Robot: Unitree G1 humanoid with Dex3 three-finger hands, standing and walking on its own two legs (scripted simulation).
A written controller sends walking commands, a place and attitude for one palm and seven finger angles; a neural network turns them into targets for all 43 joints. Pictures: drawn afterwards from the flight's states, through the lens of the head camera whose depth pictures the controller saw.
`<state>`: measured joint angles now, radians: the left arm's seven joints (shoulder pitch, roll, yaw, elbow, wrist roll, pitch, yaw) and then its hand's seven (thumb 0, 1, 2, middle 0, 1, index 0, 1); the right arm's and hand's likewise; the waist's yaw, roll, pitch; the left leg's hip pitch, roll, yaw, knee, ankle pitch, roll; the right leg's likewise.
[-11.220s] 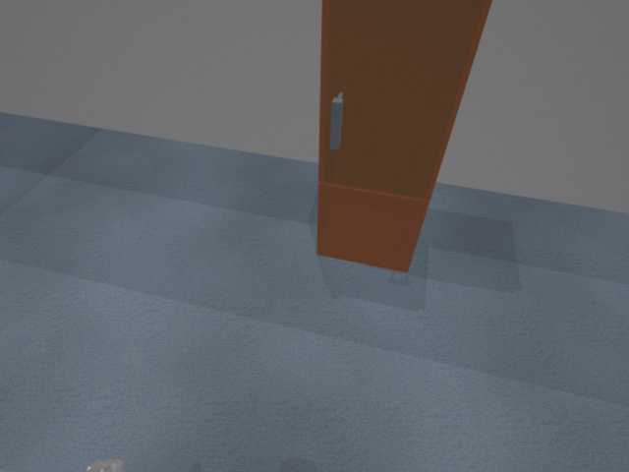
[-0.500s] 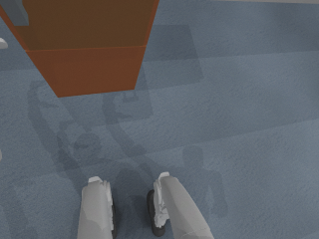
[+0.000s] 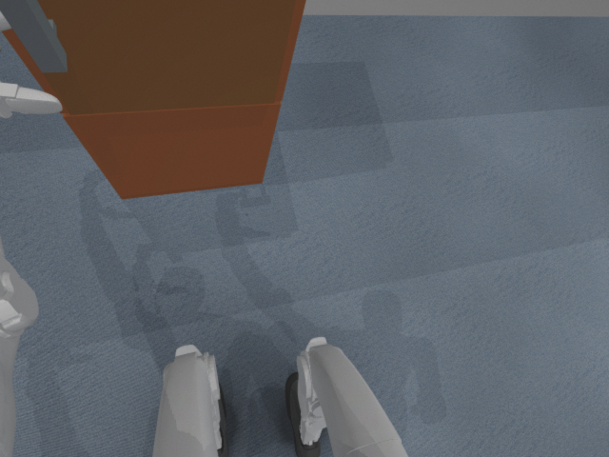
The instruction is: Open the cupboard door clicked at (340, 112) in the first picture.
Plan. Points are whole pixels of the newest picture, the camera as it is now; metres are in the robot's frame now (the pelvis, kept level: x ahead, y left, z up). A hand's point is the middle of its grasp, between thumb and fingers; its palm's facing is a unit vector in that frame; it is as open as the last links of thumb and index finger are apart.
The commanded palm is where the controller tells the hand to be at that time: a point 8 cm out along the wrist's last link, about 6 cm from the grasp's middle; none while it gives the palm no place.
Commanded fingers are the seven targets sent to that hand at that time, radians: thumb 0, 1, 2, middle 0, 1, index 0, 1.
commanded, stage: slide the fingers in behind the handle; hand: left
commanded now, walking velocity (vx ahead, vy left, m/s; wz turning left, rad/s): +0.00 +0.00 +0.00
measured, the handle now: out of the picture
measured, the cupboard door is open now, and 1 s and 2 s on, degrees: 0 0 4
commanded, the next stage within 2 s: close the thumb around the handle in 0.82 s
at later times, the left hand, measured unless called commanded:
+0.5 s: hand (28, 46) +0.56 +0.25 +0.05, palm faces +0.13 -0.99 +0.00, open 13.9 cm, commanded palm +0.55 +0.25 +0.05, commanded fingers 0.00 -0.50 0.30 -0.30 -1.20 -0.30 -1.20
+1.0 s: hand (33, 45) +0.56 +0.24 +0.06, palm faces +0.14 -0.99 -0.01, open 13.8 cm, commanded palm +0.54 +0.25 +0.05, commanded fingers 0.00 -0.22 0.42 -0.32 -1.23 -0.32 -1.23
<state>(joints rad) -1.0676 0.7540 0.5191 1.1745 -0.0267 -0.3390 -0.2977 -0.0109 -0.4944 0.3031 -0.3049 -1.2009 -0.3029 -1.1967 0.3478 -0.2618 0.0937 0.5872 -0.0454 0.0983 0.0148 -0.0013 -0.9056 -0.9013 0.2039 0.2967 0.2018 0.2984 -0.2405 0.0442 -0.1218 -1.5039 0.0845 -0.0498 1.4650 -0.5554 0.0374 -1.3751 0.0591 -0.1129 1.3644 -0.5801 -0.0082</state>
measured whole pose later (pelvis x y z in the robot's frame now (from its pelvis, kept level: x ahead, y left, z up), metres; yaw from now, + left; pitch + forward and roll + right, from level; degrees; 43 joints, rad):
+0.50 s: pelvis +0.00 +0.00 +0.00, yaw +0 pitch +33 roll -8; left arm -1.08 0.69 0.49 1.19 -0.02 -0.38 -0.23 -0.01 -0.50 0.30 -0.31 -1.20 -0.30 -1.20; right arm 0.35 -0.26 0.09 0.60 -0.05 0.10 0.02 0.00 -0.91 -0.90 0.20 0.30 0.20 0.30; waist -0.24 0.05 -0.13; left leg -1.51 0.08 -0.04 1.47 -0.55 0.04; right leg -1.38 0.06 -0.11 1.38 -0.58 -0.01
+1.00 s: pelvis +0.00 +0.00 +0.00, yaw +0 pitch +33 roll -7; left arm -1.07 0.67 0.48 1.20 -0.02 -0.39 -0.21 -0.01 -0.48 0.31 -0.31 -1.20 -0.30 -1.20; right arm 0.35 -0.26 0.08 0.60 -0.05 0.10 0.03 0.00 -0.91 -0.90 0.20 0.30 0.20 0.30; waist -0.24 0.05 -0.13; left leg -1.49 0.08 -0.04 1.46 -0.55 0.03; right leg -1.37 0.06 -0.10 1.37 -0.58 -0.01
